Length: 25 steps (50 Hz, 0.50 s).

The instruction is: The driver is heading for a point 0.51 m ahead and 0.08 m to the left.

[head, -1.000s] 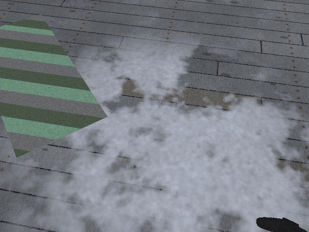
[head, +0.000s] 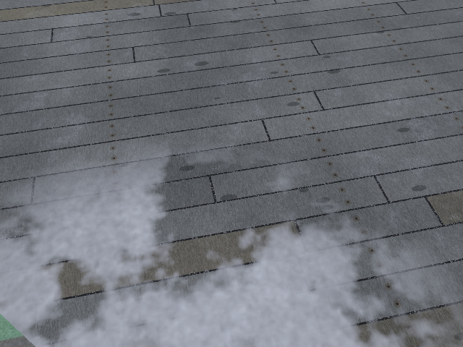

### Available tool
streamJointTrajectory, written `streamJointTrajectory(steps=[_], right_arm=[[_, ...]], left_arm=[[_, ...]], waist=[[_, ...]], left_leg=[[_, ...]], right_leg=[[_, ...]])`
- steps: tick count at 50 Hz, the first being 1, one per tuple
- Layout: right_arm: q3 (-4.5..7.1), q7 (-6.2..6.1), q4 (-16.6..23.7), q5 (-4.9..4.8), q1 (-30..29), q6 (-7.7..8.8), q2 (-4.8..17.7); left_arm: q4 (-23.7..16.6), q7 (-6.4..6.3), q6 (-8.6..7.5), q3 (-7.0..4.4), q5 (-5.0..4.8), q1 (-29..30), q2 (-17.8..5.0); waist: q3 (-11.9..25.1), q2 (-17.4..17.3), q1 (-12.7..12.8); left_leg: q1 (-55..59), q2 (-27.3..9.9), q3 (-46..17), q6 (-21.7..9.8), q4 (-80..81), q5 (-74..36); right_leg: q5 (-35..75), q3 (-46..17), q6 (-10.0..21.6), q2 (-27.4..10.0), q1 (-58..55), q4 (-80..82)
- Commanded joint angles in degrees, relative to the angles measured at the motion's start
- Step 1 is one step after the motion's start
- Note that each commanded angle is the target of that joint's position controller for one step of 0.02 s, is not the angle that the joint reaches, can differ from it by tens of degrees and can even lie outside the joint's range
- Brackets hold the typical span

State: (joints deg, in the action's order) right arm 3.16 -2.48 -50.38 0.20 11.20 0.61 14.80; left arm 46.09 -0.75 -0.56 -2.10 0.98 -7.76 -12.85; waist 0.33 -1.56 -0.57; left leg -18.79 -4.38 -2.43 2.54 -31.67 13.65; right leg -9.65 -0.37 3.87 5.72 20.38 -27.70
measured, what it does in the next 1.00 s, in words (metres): stands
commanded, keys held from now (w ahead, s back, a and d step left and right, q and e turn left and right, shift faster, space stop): no key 0.92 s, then w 0.08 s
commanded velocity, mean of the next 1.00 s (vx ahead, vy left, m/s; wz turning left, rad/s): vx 0.02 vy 0.00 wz -0.02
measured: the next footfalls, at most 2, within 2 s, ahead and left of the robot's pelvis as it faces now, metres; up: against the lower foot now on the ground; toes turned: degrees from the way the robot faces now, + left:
left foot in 1.68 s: +0.48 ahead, +0.16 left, +0.00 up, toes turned +10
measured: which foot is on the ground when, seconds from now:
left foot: down 0.00-1.00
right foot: down 0.00-1.00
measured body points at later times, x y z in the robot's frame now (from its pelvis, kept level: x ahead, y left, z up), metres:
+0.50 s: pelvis +0.03 +0.03 +0.00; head +0.04 +0.02 +0.45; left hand +0.14 +0.28 -0.13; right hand +0.11 -0.23 -0.14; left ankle +0.01 +0.16 -0.73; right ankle +0.05 -0.08 -0.73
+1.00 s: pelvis +0.03 +0.03 +0.00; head +0.04 +0.03 +0.45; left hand +0.10 +0.28 -0.15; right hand +0.05 -0.22 -0.15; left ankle +0.01 +0.15 -0.73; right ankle +0.05 -0.08 -0.73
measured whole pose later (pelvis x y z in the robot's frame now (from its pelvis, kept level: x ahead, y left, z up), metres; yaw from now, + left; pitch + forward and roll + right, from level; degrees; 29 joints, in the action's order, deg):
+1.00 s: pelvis +0.03 +0.03 +0.00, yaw +0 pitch -1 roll +0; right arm 1.9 -2.5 -61.2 -0.1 15.4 1.1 11.4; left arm 61.3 -1.9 0.2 -2.6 -0.5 -9.9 -11.6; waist -1.6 -0.1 -0.3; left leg -11.1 -0.4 -0.1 -0.3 -31.6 20.3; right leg -17.7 -2.3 1.5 1.7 14.9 -32.4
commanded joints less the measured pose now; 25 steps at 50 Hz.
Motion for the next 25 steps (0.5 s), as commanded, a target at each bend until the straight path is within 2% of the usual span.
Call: streamJointTrajectory(steps=[1,2,3,5,6,8,12,17,25], right_arm=[[1.87,0.43,2.3,1.28,2.2,1.16,10.6],[1.7,0.77,1.4,0.93,0.0,1.1,8.7],[1.01,1.09,2.0,0.81,-1.8,1.44,5.4],[1.06,1.21,1.8,0.83,-1.3,2.11,5.9],[1.12,1.1,1.4,0.65,-0.5,2.46,6.0],[0.99,0.72,0.4,0.23,1.6,2.59,5.4],[0.86,0.25,-0.3,0.09,2.1,2.0,5.0],[0.71,0.31,-1.4,0.04,1.7,1.57,4.4],[0.51,0.37,-3.7,0.04,1.5,1.17,3.8]], left_arm=[[-1.7,0.18,-1.1,-0.88,0.42,-5.0,-4.9],[-2.1,0.28,-1.27,-0.89,0.27,-4.1,-3.8],[-2.1,0.34,-1.16,-1.1,0.38,-1.5,-5.3],[-2.0,0.09,-0.21,-1.67,-0.32,0.4,-6.3],[-1.8,0.05,0.13,-1.72,-0.25,0.0,-6.3],[-1.2,0.12,0.15,-1.73,-0.36,-0.3,-5.6],[0.1,0.1,-0.21,-1.86,-0.57,-0.5,-5.0],[2.1,-0.28,-0.07,-1.98,-0.74,-0.9,-4.9],[5.4,-0.8,0.08,-2.0,-0.93,-0.6,-5.3]], waist=[[4.5,-3.8,2.8],[3.5,-10.6,4.0],[2.5,-8.8,2.9],[1.1,-5.8,1.4],[0.9,-4.4,1.1],[1.3,-1.9,0.4],[2.1,0.5,-0.2],[1.9,1.9,-0.3],[0.6,1.7,-0.1]], left_leg=[[10.9,-7.6,-6.3,-5.1,6.8,-17.5],[3.6,-7.7,-7.8,-7.6,8.7,-7.6],[0.6,-5.5,-6.5,-6.4,9.8,-0.6],[-0.2,-2.3,-3.0,-3.5,8.6,1.1],[0.4,-1.7,-2.3,-3.1,7.7,0.4],[2.2,-0.7,-1.2,-2.9,5.9,-2.6],[4.2,-0.1,-0.6,-3.3,4.2,-5.9],[4.8,0.6,0.0,-3.3,3.8,-6.9],[5.3,1.5,0.5,-3.1,4.9,-5.9]], right_leg=[[-7.9,-6.0,0.3,-6.0,1.7,0.5],[-6.9,-2.2,-1.2,-3.9,-2.4,0.1],[-3.6,-2.7,-1.5,-4.6,-5.7,-0.2],[0.5,-3.8,-0.2,-5.5,-6.3,-0.7],[2.4,-4.5,0.3,-6.0,-6.2,-0.4],[4.8,-5.2,0.8,-6.6,-6.2,-0.2],[7.7,-5.2,0.4,-6.7,-6.6,-0.7],[9.2,-5.5,0.2,-7.0,-7.7,-0.9],[8.5,-5.5,-0.2,-7.3,-8.6,-0.2]])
